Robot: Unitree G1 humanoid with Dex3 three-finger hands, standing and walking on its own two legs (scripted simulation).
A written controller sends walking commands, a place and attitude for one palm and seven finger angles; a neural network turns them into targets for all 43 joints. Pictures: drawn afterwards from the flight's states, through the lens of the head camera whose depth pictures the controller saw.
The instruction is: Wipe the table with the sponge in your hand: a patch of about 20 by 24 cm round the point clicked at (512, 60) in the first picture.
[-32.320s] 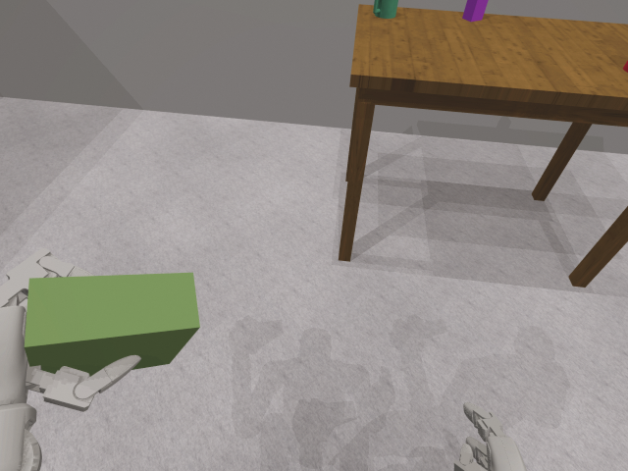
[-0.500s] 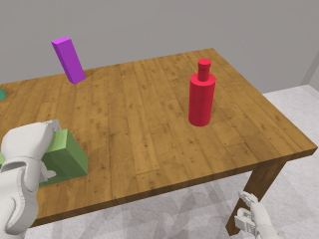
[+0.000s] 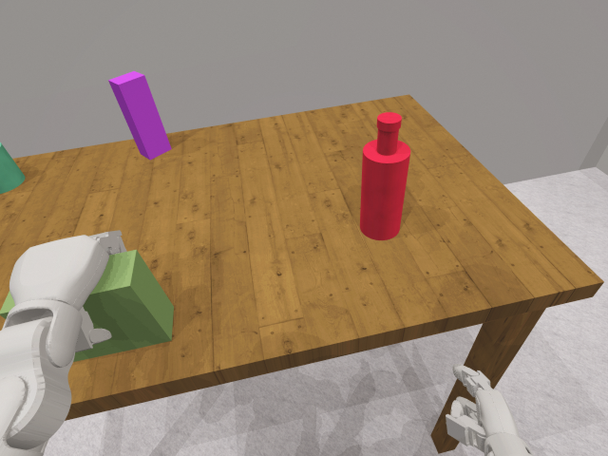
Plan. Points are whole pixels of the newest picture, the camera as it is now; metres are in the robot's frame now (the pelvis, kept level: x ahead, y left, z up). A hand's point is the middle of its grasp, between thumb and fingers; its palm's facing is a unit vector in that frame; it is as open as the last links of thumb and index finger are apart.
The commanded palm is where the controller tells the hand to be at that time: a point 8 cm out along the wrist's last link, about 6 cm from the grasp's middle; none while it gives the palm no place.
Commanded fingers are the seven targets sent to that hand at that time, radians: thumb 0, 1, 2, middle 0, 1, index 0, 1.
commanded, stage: lift the sponge slowly off the table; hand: left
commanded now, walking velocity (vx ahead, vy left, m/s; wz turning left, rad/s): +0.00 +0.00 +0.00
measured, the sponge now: (107, 318) +0.23 +0.30 +0.09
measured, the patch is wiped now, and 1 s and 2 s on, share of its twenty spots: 1.00 1.00 1.00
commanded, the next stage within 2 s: bring the sponge back beside the body in 1.68 s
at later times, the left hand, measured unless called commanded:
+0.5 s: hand (86, 291) +0.23 +0.30 +0.15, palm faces +0.07 -0.06 -1.00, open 9.9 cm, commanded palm +0.20 +0.29 +0.23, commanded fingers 0.00 0.10 1.30 -1.20 -1.60 -1.20 -1.60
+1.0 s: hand (81, 257) +0.25 +0.30 +0.18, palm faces +0.10 -0.04 -0.99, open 9.9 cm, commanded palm +0.21 +0.30 +0.26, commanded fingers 0.00 0.10 1.30 -1.20 -1.60 -1.20 -1.60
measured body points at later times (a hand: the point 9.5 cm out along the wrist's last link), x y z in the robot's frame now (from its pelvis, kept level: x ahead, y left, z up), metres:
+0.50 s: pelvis -0.01 +0.00 +0.00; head -0.03 -0.04 +0.45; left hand +0.22 +0.30 +0.20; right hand +0.23 -0.20 -0.08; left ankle +0.03 +0.14 -0.74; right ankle -0.02 -0.12 -0.74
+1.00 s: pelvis -0.02 +0.00 +0.00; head -0.04 -0.04 +0.45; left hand +0.24 +0.30 +0.24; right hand +0.23 -0.20 -0.07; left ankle +0.03 +0.14 -0.74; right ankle -0.02 -0.12 -0.74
